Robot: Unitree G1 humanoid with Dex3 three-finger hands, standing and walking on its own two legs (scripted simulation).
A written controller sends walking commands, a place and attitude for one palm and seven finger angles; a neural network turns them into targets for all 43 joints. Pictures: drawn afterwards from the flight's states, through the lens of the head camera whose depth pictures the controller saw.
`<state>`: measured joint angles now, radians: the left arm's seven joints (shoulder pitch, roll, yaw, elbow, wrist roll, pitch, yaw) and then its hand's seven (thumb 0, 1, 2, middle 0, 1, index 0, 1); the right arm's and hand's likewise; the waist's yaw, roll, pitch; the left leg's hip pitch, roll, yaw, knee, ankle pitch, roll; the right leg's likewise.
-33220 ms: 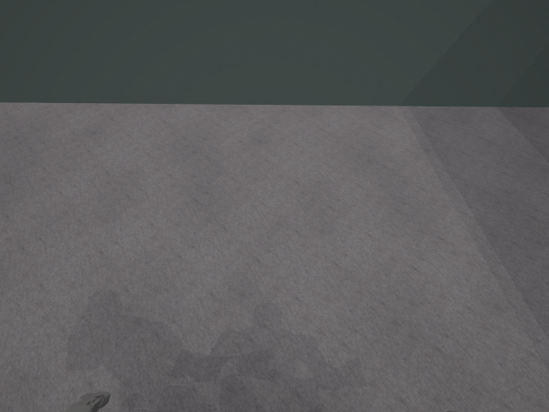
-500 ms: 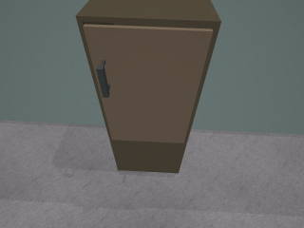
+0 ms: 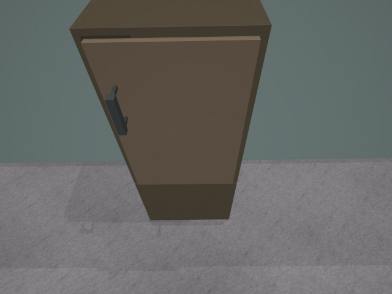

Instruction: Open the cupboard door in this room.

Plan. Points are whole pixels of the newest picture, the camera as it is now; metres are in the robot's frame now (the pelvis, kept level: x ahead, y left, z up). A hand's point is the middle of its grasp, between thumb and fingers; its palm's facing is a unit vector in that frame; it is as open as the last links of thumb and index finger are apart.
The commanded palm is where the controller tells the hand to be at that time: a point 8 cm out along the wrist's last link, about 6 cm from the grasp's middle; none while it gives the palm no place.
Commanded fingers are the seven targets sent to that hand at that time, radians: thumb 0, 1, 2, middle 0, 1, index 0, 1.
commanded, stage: come to a stop and stand still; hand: left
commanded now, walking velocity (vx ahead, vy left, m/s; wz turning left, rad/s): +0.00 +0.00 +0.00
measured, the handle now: (118, 110) +0.53 +0.23 +0.06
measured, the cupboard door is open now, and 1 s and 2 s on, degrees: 0 0 0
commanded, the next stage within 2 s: look again from close up in 0.82 s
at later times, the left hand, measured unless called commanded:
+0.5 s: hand out of the picture -0.08 +0.17 -0.18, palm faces +0.06 -0.98 -0.19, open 7.4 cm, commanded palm none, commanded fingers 0.00 0.90 0.90 -0.20 -0.30 -0.20 -0.30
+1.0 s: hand out of the picture -0.10 +0.14 -0.19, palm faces +0.06 -0.99 -0.15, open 7.4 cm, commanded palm none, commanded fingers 0.00 0.90 0.90 -0.20 -0.30 -0.20 -0.30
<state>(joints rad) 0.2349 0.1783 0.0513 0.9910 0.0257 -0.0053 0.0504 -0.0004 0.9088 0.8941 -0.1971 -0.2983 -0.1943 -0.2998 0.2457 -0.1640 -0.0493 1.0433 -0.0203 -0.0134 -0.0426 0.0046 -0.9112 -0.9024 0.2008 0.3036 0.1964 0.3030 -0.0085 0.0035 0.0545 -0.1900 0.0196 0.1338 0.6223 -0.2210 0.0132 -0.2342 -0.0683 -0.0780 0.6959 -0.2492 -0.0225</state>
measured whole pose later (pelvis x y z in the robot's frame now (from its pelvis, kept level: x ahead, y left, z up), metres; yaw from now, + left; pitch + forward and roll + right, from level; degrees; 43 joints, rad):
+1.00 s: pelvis -0.08 -0.01 -0.01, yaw +2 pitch -1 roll -1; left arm 0.34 0.10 -0.02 1.09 0.02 -0.01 0.04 0.00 0.91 0.89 -0.20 -0.30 -0.20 -0.30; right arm 0.33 -0.12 0.00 1.10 -0.02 0.01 -0.01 0.00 -0.90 -0.90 0.20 0.30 0.20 0.30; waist -0.01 0.02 0.02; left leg -0.32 0.04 0.02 0.56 -0.25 0.00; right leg -0.24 0.00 -0.05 0.51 -0.25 -0.01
